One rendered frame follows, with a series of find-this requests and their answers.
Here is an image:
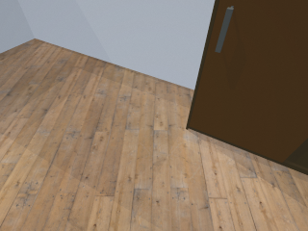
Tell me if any wardrobe door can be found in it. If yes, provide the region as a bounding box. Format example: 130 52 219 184
189 0 308 163
286 139 308 168

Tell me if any handle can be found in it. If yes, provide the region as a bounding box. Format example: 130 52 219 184
215 6 234 53

